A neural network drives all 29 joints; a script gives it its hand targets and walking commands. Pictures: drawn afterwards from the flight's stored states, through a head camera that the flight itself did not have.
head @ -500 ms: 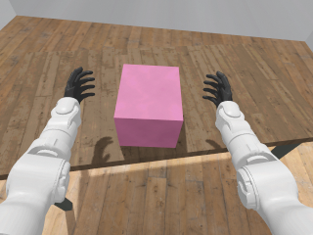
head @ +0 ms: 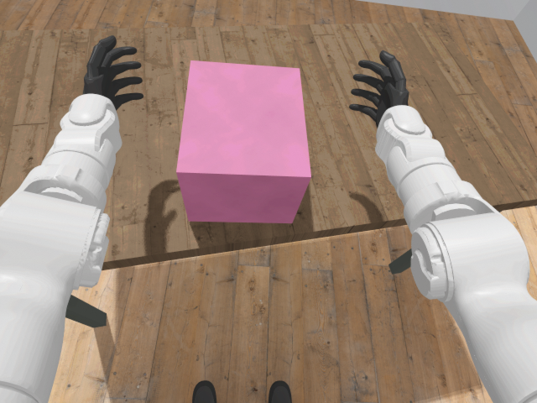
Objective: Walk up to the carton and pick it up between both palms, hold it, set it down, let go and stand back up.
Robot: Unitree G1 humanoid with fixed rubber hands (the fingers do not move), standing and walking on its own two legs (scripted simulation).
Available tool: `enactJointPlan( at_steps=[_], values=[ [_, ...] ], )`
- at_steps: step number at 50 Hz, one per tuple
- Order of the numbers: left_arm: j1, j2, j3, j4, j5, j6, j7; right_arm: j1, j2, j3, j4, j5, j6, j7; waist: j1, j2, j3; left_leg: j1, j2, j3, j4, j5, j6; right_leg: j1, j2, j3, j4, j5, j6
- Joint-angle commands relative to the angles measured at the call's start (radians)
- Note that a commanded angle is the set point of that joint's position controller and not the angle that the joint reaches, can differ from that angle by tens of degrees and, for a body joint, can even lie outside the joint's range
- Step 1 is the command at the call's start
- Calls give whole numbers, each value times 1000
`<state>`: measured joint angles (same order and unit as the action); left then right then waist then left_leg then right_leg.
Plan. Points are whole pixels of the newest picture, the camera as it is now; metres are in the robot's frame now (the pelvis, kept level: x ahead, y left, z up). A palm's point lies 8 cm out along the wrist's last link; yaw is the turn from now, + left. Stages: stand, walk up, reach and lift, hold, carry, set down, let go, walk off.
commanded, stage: reach and lift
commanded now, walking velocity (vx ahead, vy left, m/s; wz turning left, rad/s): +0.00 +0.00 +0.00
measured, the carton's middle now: (243, 145) +0.53 +0.02 -0.01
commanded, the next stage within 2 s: none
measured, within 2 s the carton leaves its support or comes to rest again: neither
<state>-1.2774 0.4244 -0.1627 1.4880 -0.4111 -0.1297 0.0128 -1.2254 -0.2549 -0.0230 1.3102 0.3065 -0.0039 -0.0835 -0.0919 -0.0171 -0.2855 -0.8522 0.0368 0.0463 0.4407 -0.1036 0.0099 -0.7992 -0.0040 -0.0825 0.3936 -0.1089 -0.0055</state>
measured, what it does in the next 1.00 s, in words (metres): shifts its weight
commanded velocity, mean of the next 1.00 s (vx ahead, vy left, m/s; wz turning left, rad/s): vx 0.00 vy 0.00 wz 0.00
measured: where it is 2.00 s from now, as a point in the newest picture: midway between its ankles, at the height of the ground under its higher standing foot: outside the picture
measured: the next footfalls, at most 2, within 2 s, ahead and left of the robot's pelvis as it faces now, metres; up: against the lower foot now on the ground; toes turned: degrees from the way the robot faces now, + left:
none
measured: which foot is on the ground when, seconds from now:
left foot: down 0.00-1.00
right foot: down 0.00-1.00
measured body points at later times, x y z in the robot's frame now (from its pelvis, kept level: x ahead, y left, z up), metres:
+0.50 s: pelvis +0.00 +0.01 +0.00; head +0.21 +0.01 +0.40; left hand +0.53 +0.20 +0.01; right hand +0.52 -0.17 +0.01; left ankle +0.03 +0.11 -0.73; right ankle +0.01 -0.12 -0.73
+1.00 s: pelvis -0.06 -0.01 +0.01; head +0.23 -0.01 +0.33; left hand +0.52 +0.16 -0.01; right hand +0.51 -0.16 -0.02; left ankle +0.03 +0.11 -0.73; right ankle +0.01 -0.12 -0.73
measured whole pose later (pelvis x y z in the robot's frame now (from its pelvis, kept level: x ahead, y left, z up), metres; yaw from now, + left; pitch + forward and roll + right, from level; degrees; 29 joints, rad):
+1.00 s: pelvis -0.06 -0.01 +0.01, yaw -4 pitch +14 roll -2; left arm -1.48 0.32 0.13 1.18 -0.21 -0.17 0.09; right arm -1.31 -0.24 -0.24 0.87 0.07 -0.09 -0.11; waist 0.07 0.03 0.53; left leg -0.62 0.09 0.09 0.44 -0.05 0.01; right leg -0.57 0.05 -0.03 0.33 0.00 -0.01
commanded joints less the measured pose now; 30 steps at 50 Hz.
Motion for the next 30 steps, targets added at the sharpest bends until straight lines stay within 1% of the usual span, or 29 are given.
enactJointPlan(
  at_steps=[1, 3, 4, 5, 6, 7, 8, 9, 10, 12, 13, 14, 15, 17, 18, 20, 21, 22, 23, 25, 27, 28, 29, 30],
  values=[
    [-486, 143, 58, -191, 41, -101, -4, -437, -177, -32, -223, -22, -90, 17, 56, 154, -809, 599, 4, -57, 55, 479, -37, 329, -1, 44, 1, 334, 22],
    [-459, 119, 75, -219, 68, -121, -3, -390, -170, -46, -234, -34, -114, 16, 53, 162, -861, 651, 7, -60, 75, 563, -45, 308, 2, 43, -10, 375, 16],
    [-475, 123, 89, -283, 77, -133, 1, -395, -180, -72, -279, -45, -128, 14, 59, 166, -923, 705, 6, -61, 81, 625, -52, 283, 14, 33, -19, 396, 13],
    [-462, 107, 96, -280, 91, -141, 1, -371, -170, -70, -271, -52, -138, 13, 55, 169, -926, 735, 7, -65, 96, 655, -53, 253, 15, 35, -27, 397, 9],
    [-488, 111, 104, -318, 80, -153, 3, -405, -177, -75, -319, -59, -153, 13, 65, 149, -971, 734, 4, -58, 102, 676, -55, 244, 22, 29, -30, 415, 11],
    [-475, 111, 119, -342, 94, -161, 5, -393, -172, -78, -349, -69, -165, 10, 65, 138, -1009, 744, 0, -55, 104, 701, -53, 253, 26, 30, -30, 451, 13],
    [-440, 96, 132, -347, 118, -168, 5, -357, -169, -89, -348, -81, -174, 7, 65, 144, -1019, 756, -1, -55, 100, 718, -52, 262, 29, 31, -32, 477, 12],
    [-461, 90, 139, -382, 114, -174, 7, -386, -188, -97, -387, -87, -188, 6, 67, 139, -1059, 756, -1, -52, 105, 738, -54, 256, 37, 27, -34, 492, 12],
    [-446, 85, 150, -381, 123, -178, 7, -370, -184, -105, -385, -100, -198, 5, 67, 137, -1076, 757, -3, -48, 108, 746, -52, 254, 36, 30, -35, 510, 13],
    [-416, 79, 178, -374, 140, -188, 3, -339, -175, -108, -391, -118, -214, -2, 69, 109, -1088, 698, -12, -40, 99, 719, -49, 311, 34, 35, -26, 553, 18],
    [-427, 93, 200, -346, 149, -194, -1, -354, -163, -112, -396, -134, -220, -6, 77, 80, -1097, 631, -16, -33, 83, 669, -37, 371, 32, 41, -18, 571, 23],
    [-393, 87, 212, -324, 160, -203, -4, -327, -145, -108, -392, -144, -227, -9, 74, 47, -1094, 563, -20, -27, 67, 653, -24, 436, 28, 50, -2, 630, 31],
    [-378, 86, 228, -341, 176, -214, -8, -315, -136, -112, -403, -151, -240, -12, 76, 37, -1123, 511, -28, -22, 46, 617, -14, 490, 22, 56, 13, 661, 37],
    [-379, 77, 245, -314, 186, -233, -18, -314, -116, -122, -418, -179, -257, -19, 67, 6, -1150, 425, -32, -24, 14, 568, 5, 549, 13, 68, 29, 691, 47],
    [-380, 71, 250, -303, 194, -243, -21, -310, -98, -123, -407, -188, -264, -19, 70, 8, -1154, 393, -34, -20, 2, 547, 9, 558, 9, 70, 36, 692, 50],
    [-366, 53, 263, -291, 216, -253, -25, -290, -78, -125, -389, -200, -272, -17, 74, 17, -1154, 402, -32, -17, -23, 529, 8, 542, 9, 65, 25, 658, 49],
    [-372, 59, 273, -304, 226, -256, -21, -284, -83, -143, -392, -215, -275, -17, 71, 17, -1180, 423, -28, -18, -23, 549, 4, 522, 12, 65, 16, 653, 49],
    [-349, 46, 277, -328, 241, -257, -17, -252, -87, -150, -400, -220, -280, -18, 69, 44, -1203, 460, -28, -16, -16, 572, -1, 489, 17, 62, 9, 639, 42],
    [-366, 32, 274, -361, 249, -254, -14, -252, -86, -164, -401, -222, -282, -16, 68, 61, -1235, 516, -25, -22, -8, 605, -12, 427, 25, 57, -8, 611, 38],
    [-365, 8, 283, -420, 270, -254, -5, -224, -72, -186, -420, -248, -286, -12, 71, 87, -1289, 623, -22, -29, 11, 653, -32, 314, 38, 43, -40, 558, 26],
    [-376, 4, 290, -455, 290, -247, 7, -231, -74, -219, -446, -282, -287, -8, 80, 112, -1334, 682, -16, -27, 10, 626, -43, 233, 49, 29, -67, 482, 16],
    [-359, -9, 302, -464, 302, -243, 13, -217, -59, -221, -466, -292, -287, -7, 86, 113, -1353, 699, -14, -26, 17, 632, -40, 211, 50, 31, -74, 476, 13],
    [-350, -19, 302, -499, 305, -242, 19, -211, -60, -238, -503, -301, -291, -9, 89, 124, -1392, 710, -14, -26, 21, 639, -44, 203, 53, 32, -73, 474, 10],
    [-345, -32, 310, -499, 312, -239, 22, -202, -47, -243, -510, -317, -289, -9, 92, 116, -1413, 704, -15, -25, 24, 635, -44, 210, 52, 32, -72, 476, 8]
  ],
)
